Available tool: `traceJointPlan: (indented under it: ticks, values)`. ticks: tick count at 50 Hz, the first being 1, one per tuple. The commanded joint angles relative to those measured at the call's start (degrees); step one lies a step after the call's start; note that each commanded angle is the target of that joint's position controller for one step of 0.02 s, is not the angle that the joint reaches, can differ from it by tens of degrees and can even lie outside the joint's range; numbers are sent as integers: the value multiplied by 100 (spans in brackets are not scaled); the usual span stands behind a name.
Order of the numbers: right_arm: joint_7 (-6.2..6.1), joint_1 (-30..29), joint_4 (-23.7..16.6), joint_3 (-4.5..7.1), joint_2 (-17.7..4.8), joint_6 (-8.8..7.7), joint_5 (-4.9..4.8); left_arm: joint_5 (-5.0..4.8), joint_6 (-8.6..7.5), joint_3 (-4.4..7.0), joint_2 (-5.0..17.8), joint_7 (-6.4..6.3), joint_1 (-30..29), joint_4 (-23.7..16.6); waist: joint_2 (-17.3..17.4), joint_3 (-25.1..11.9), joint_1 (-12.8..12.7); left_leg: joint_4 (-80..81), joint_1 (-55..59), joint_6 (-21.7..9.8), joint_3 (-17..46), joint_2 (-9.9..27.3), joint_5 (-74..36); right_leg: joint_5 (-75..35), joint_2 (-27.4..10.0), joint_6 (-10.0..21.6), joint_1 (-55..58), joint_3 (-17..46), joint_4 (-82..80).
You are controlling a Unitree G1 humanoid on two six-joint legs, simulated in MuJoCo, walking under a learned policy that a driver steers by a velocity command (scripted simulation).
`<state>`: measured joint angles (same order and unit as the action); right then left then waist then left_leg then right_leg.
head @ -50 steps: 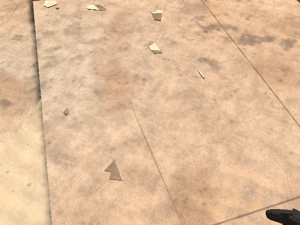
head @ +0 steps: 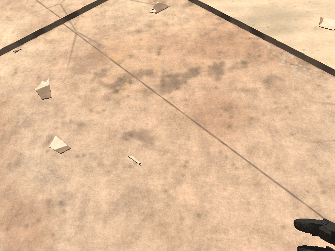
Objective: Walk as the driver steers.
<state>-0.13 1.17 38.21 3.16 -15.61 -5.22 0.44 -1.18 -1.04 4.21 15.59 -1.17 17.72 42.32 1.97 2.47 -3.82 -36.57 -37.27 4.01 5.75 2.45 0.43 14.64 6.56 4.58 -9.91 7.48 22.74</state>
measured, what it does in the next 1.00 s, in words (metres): walks ahead: left foot, then right foot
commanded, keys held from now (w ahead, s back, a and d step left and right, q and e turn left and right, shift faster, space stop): e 0.14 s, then q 0.86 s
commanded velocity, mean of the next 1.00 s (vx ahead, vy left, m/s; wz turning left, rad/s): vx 0.06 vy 0.00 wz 0.16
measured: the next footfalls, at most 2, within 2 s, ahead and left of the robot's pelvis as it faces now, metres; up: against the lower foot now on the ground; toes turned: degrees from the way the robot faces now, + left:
left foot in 0.10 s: +0.25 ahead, +0.12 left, +0.00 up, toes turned -9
right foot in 0.42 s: +0.15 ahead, -0.11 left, +0.00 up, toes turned -1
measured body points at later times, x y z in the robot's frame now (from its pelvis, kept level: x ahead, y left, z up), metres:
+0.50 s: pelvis +0.12 +0.02 -0.01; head +0.14 +0.01 +0.44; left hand +0.28 +0.27 -0.11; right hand +0.23 -0.25 -0.13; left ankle +0.20 +0.13 -0.74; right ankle +0.11 -0.11 -0.74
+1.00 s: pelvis +0.13 +0.06 +0.00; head +0.16 +0.10 +0.45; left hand +0.22 +0.38 -0.11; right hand +0.34 -0.18 -0.08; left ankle +0.14 +0.15 -0.74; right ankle +0.17 -0.10 -0.67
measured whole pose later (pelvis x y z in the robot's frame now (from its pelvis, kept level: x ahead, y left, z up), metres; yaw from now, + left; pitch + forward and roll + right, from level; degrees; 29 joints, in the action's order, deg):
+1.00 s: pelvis +0.13 +0.06 +0.00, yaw +14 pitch +3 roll -2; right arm -1.3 10.4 36.0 3.6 -16.7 1.7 -0.4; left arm 0.4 0.7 5.1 17.2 -3.0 6.8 39.8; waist -1.0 1.9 0.6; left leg -27.2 -18.8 -3.5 5.7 -3.7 10.8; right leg 21.0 0.6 -5.2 -31.5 3.8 57.9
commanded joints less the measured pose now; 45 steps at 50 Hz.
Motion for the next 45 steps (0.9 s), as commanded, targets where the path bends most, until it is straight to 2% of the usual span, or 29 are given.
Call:
traceJointPlan:
  ticks: [1, 4, 5, 6, 7, 8, 9, 10, 12, 14, 18, 20, 21, 22, 23, 25, 27, 28, 31, 34, 36, 37, 38, 39, 40, 41, 42, 43, 45]
  values:
    - [62, -211, -391, 153, -529, -55, -37, -36, 54, 270, 902, -101, 14, -337, -796, -626, 129, 641, 1057, -61, -164, -459, -258, -2598, -1147, 516, -68, 1043, 140]
    - [69, 367, -269, 261, -728, -138, 37, -22, 84, 257, 783, -134, -419, -556, -865, -800, 522, 1346, 1806, -375, -147, -346, -529, -2380, -974, 232, 104, 1383, 1090]
    - [26, 725, -264, 303, -938, -167, 148, 38, 58, 173, 517, -113, -418, -699, -516, -1327, 628, 1274, 2925, -670, 244, 290, -1759, -1678, -610, 1, -279, 1155, 2063]
    - [-30, 900, -323, 301, -1151, -117, 269, 146, 44, 64, 126, -93, 436, -691, 877, -1944, 262, 850, 4628, -1473, 1687, 1787, -4311, 2024, 97, -370, -1629, 584, 3640]
    - [-4, 1126, -216, 327, -1096, -5, 135, 16, 42, 79, 579, -49, 1087, -647, 1690, -2616, 173, 1058, 5134, -2280, 3212, 2669, -3211, 2858, -10, -569, -2402, 353, 4836]
    - [-11, 880, -355, 241, -750, 59, 61, -21, 123, 202, 1013, -62, 800, -488, 877, -2195, 317, 1297, 4626, -2168, 2946, 2214, -1863, 2324, -275, -773, -2580, 404, 5380]
    - [-19, 699, -375, 151, -515, 141, 68, -5, 233, 227, 1090, -94, 240, -545, 439, -1687, 428, 1383, 4076, -1893, 2192, 1775, -1011, 1895, -377, -883, -2667, 192, 5494]
    - [-2, 517, -351, 63, -368, 210, 85, 31, 337, 208, 967, -129, -4, -558, 229, -1317, 403, 1532, 3432, -1748, 1745, 1422, -509, 1703, -454, -930, -2542, 124, 5329]
    - [51, 150, -234, -24, -248, 269, 109, 90, 419, 79, 490, -111, -10, -570, 414, -788, 117, 1882, 2205, -1477, 1039, 845, 123, 1466, -682, -909, -1704, -62, 4070]
    - [92, 71, -175, 36, -387, 301, 78, 170, 353, -29, 189, -105, -48, -533, 727, -743, 141, 1940, 1928, -1463, 656, 522, -255, 1509, -617, -915, -1042, -489, 2714]
    - [51, 334, -138, 188, -828, 411, -71, 147, 285, 34, 427, -96, -171, -440, 723, -970, 233, 1802, 2218, -1631, 1183, 729, 418, 271, -517, -769, -422, -508, 1184]
    - [10, 370, -148, 184, -813, 478, -155, 185, 275, 69, 492, -75, -233, -443, 607, -788, 163, 1849, 1714, -1366, 1294, 597, 1478, -197, -488, -502, 81, -582, 499]
    - [2, 448, -137, 161, -741, 478, -149, 244, 262, 101, 636, -83, -282, -526, 432, -739, 166, 1747, 1302, -1134, 1269, 483, 2033, -251, -819, -308, 388, -328, 421]
    - [8, 460, -214, 142, -610, 457, -115, 307, 263, 184, 925, -102, -311, -543, -231, -598, 261, 1443, 837, -851, 797, 112, 2433, 184, -1285, -39, 360, 26, 350]
    - [2, 362, -286, 146, -585, 441, -124, 309, 256, 219, 898, -99, -272, -464, -941, -476, 265, 835, 854, -615, 103, -336, 2459, 687, -1558, 221, -78, 331, -1]
    - [5, 497, -249, 211, -593, 447, -109, 328, 182, 213, 863, -138, -706, -630, -1574, -305, 310, -732, 692, -416, -465, -551, 2429, -310, -2334, 623, -235, 1003, -450]
    - [7, 732, -195, 326, -746, 544, -107, 255, 66, 193, 768, -199, -831, -705, -1188, -382, 315, -2160, 276, -245, -295, -341, 2994, -2274, -2672, 891, 24, 960, -237]
    - [3, 850, -174, 317, -637, 601, -137, 197, 40, 187, 737, -208, -910, -706, -997, -419, 381, -2409, 134, -178, -265, -258, 2998, -2833, -2617, 854, 194, 720, -105]
    - [63, 728, -285, 183, -314, 697, -182, 119, 120, 236, 794, -187, -1065, -667, -1029, -464, 311, -1686, 461, -67, -619, -115, 2526, -3059, -2222, 608, 267, -78, 89]
    - [188, 585, -492, 204, -445, 722, -214, 73, 216, 308, 956, -177, -865, -584, -1236, -653, 173, -700, 1090, -148, -924, -210, 2221, -2932, -2281, 569, 356, -282, 278]
    - [213, 947, -422, 269, -520, 740, -186, -38, 199, 309, 976, -170, -918, -553, -1132, -719, 397, 409, 1812, -355, -1155, -407, 1381, -2529, -2240, 346, 154, -489, 694]
    - [158, 1146, -377, 335, -645, 737, -146, -41, 159, 286, 860, -143, -663, -443, -846, -765, 452, 997, 2426, -523, -982, -499, 718, -1940, -2052, 57, -185, -743, 1168]
    - [69, 1332, -449, 490, -1214, 721, -133, 136, 122, 229, 612, -108, -446, -454, 393, -903, 386, 1273, 3466, -907, 427, 401, -1252, -350, -1568, -503, -1294, -1294, 2542]
    - [76, 1454, -578, 572, -1810, 660, 57, 310, 73, 98, 340, -139, -944, -867, 1820, -962, 539, 1509, 3759, -2288, 2733, 1926, -2650, 2543, -601, -921, -2909, -1104, 3894]
    - [109, 1678, -558, 470, -1465, 539, 154, 223, 57, 174, 639, -154, -1305, -859, 978, -1338, 899, 1591, 3766, -2637, 2724, 1989, -2337, 2671, -691, -917, -2944, -287, 4805]
    - [88, 1399, -534, 402, -1311, 460, 124, 127, 80, 198, 709, -155, -1303, -828, 673, -1069, 713, 1514, 3562, -2370, 2141, 1697, -1980, 2215, -780, -854, -3051, -216, 4992]
    - [37, 1090, -551, 389, -1205, 449, 5, 150, 105, 221, 719, -197, -1201, -699, 309, -902, 563, 1485, 3377, -2013, 1730, 1336, -1478, 1716, -865, -835, -3068, -221, 4814]
    - [-17, 824, -588, 350, -1115, 485, -97, 196, 128, 253, 784, -248, -1197, -675, 249, -785, 476, 1495, 3192, -1808, 1565, 1161, -1282, 1314, -917, -855, -3048, -177, 4563]
    - [-91, 664, -629, 303, -1053, 565, -92, 183, 132, 249, 691, -226, -1012, -610, 374, -863, 316, 1547, 2778, -1705, 1291, 860, -1295, 838, -753, -925, -2549, -283, 4445]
